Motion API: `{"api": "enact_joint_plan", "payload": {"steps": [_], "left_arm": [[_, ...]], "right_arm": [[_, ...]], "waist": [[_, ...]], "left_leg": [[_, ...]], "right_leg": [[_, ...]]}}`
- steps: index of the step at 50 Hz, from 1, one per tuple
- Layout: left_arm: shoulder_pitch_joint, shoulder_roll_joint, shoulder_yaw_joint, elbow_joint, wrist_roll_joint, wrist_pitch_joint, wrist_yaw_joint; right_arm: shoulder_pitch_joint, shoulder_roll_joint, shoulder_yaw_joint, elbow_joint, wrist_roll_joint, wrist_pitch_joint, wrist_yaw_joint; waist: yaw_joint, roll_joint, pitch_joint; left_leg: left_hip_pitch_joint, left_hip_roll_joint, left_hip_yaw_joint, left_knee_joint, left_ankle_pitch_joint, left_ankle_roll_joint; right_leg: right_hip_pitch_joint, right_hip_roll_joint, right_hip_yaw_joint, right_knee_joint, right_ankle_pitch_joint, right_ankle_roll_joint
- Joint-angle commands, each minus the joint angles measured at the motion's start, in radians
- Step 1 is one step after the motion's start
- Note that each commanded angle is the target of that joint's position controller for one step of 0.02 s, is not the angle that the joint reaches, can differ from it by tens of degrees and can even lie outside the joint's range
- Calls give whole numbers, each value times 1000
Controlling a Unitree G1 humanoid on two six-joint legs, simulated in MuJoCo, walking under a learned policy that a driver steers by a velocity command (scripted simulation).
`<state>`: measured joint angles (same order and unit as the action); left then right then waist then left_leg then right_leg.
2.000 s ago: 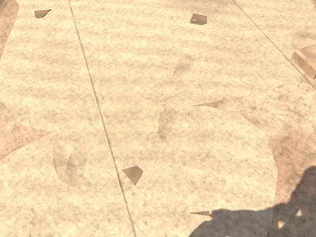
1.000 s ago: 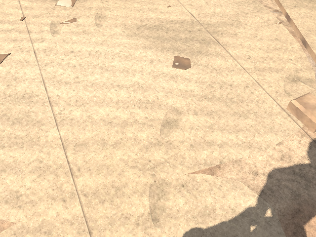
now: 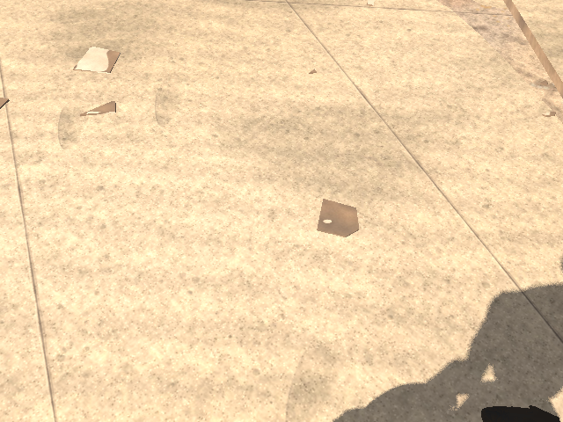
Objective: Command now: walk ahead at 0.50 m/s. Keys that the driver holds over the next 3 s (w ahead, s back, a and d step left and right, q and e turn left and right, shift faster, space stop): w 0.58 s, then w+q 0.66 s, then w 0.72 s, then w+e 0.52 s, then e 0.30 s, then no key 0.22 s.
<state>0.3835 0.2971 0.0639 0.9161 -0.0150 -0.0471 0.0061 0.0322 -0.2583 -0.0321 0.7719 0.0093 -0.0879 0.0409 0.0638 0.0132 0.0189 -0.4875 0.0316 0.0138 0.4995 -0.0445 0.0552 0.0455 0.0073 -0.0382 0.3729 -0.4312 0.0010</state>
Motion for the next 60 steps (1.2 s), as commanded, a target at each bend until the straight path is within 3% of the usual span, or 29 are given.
{"api": "enact_joint_plan", "payload": {"steps": [1, 2, 3, 5, 7, 11, 16, 22, 25, 26, 27, 28, 29, 30, 31, 32, 33, 37, 43, 48, 51, 53, 54, 55, 56, 57, 58, 59, 60], "left_arm": [[91, -6, -23, -85, 16, -24, -3], [50, 61, -11, -68, 3, -47, -7], [-41, 129, 9, -95, -26, -61, -13], [-131, 119, 11, -113, -11, -64, -5], [-97, 89, 12, -101, -2, -43, -3], [-159, 56, 7, -121, 10, -19, 3], [-320, 25, -5, -158, 8, -32, -11], [-455, 38, -10, -210, -3, -46, -44], [-362, 82, 8, -189, -1, -51, -50], [-230, 115, 29, -147, 2, -51, -45], [-52, 171, 51, -99, 10, -49, -35], [56, 275, 76, -76, 21, -42, -30], [67, 199, 54, -71, 7, -39, -33], [-14, 146, 35, -82, 5, -42, -30], [-92, 115, 26, -99, 10, -44, -27], [-153, 81, 16, -103, 16, -48, -28], [-189, 54, 8, -103, 25, -56, -30], [-190, 73, 17, -69, 35, -77, -25], [-161, 102, 20, -41, 30, -71, 3], [-67, 127, 30, 4, 12, -36, 12], [-88, 158, 41, -4, 4, -9, 21], [-113, 181, 48, -17, 3, 9, 31], [-133, 177, 44, -28, 0, 11, 35], [-104, 118, 23, -52, 29, -3, 30], [-47, 7, -13, -98, 29, -41, 8], [-161, 102, 6, -113, -8, -85, -12], [-232, 119, 10, -140, -35, -106, -19], [-238, 103, 9, -134, -22, -112, -13], [-235, 116, 20, -124, 5, -104, -6]], "right_arm": [[415, -329, -105, 60, -11, 2, -15], [421, -232, -77, 55, 1, 2, -12], [344, -190, -62, 45, 1, 0, -13], [212, -140, -48, 22, -9, -1, -13], [175, -111, -39, 21, -21, -9, -11], [211, -149, -50, 54, -11, -20, -22], [278, -168, -51, 92, -1, -8, -40], [362, -184, -59, 149, 10, 20, -48], [332, -203, -68, 150, 11, 34, -54], [315, -193, -64, 147, 10, 41, -55], [322, -160, -48, 130, -2, 43, -57], [436, -45, -13, 110, -11, 24, -46], [415, -72, -15, 125, -1, -1, -41], [327, -159, -40, 103, 34, -17, -34], [265, -164, -41, 90, 44, -22, -36], [237, -154, -44, 88, 34, -16, -42], [250, -143, -51, 96, 26, -2, -47], [267, -83, -49, 99, 22, 42, -52], [110, -60, -44, 42, 8, 32, -28], [-31, -42, -30, -41, 9, 33, 2], [-16, -70, -43, -77, 11, 36, 22], [134, -127, -75, -58, 15, 43, 22], [296, -183, -107, -20, 17, 45, 10], [418, -279, -135, 5, 18, 56, -16], [360, -317, -133, -27, 20, 46, -15], [377, -231, -107, -32, 11, 38, -11], [341, -187, -96, -34, 6, 28, -13], [274, -164, -89, -43, 7, 20, -11], [217, -130, -79, -57, 5, 17, -14]], "waist": [[-147, 258, -361], [-182, 218, -381], [-171, 158, -232], [-119, 50, -78], [-68, 86, -56], [-62, 49, -9], [-112, 45, 29], [-140, 45, 66], [-71, 73, 4], [-2, 63, -76], [63, 16, -211], [32, -219, -357], [50, -258, -405], [47, -185, -243], [22, -122, -146], [-7, -82, -72], [-41, -104, -42], [-77, -91, -1], [-34, -60, 42], [16, -36, 87], [-26, -73, 46], [-120, -104, -54], [-208, -74, -135], [-223, 100, -234], [-119, 270, -342], [-188, 129, -342], [-181, 80, -216], [-126, -27, -123], [-93, -31, -85]], "left_leg": [[866, 329, -570, -69, -195, 257], [881, 343, -734, -186, -321, 257], [765, 315, -596, -205, -335, 209], [502, 244, -394, -256, -176, 172], [375, 199, -300, -314, -75, 163], [333, 190, -197, -379, 49, 187], [358, 145, -87, -398, 60, 145], [533, 221, -95, -330, 98, 132], [584, 228, -84, -200, 363, 102], [554, 183, -48, -46, 492, 79], [404, 131, -11, 198, 377, 48], [-15, -36, 32, 597, -55, -30], [-174, -84, -104, 753, -533, -30], [-267, -22, -140, 821, -492, -9], [-260, 34, -115, 787, -396, 2], [-224, 71, -102, 720, -321, -2], [-161, 101, -113, 667, -266, -5], [-136, 109, -133, 589, -143, -29], [-157, 80, -70, 259, 153, -39], [-239, 63, -8, 127, 91, -9], [-157, 5, 65, 111, -56, 35], [58, -70, 112, 114, -137, 81], [307, -98, 87, 37, -77, 122], [608, 89, -208, 30, -53, 191], [888, 303, -798, -139, -225, 402], [888, 295, -783, -210, -255, 358], [778, 260, -626, -211, -199, 312], [615, 213, -510, -220, -89, 276], [504, 177, -428, -233, 2, 255]], "right_leg": [[-604, 32, 5, 756, 134, -20], [-730, 33, 154, 882, -155, -30], [-810, -23, 155, 922, -90, -47], [-767, -112, 108, 823, 74, -46], [-657, -148, 113, 756, 151, -35], [-707, -162, 99, 604, 271, 5], [-684, -124, 59, 301, 519, 14], [-702, -92, 59, 146, 468, -25], [-543, -45, 21, 116, 364, -69], [-361, -14, -9, 96, 374, -95], [-69, -92, 73, 138, 393, -141], [329, -345, 520, 94, 247, -302], [372, -399, 774, -61, 108, -339], [247, -375, 635, -80, 52, -281], [98, -340, 494, -104, 96, -243], [-37, -302, 391, -145, 168, -221], [-124, -269, 308, -178, 231, -197], [-223, -247, 136, -258, 391, -200], [-174, -213, -59, -289, 491, -159], [34, -277, -114, -223, 612, -153], [108, -297, -152, -84, 979, -127], [89, -282, -174, 158, 1235, -102], [-26, -241, -192, 381, 1152, -67], [-304, -171, -194, 708, 653, -25], [-708, 64, -24, 1030, -139, 26], [-820, 5, 145, 1065, -119, -6], [-857, -41, 134, 1013, -37, -32], [-811, -86, 128, 905, 34, -33], [-746, -115, 124, 814, 73, -21]]}}
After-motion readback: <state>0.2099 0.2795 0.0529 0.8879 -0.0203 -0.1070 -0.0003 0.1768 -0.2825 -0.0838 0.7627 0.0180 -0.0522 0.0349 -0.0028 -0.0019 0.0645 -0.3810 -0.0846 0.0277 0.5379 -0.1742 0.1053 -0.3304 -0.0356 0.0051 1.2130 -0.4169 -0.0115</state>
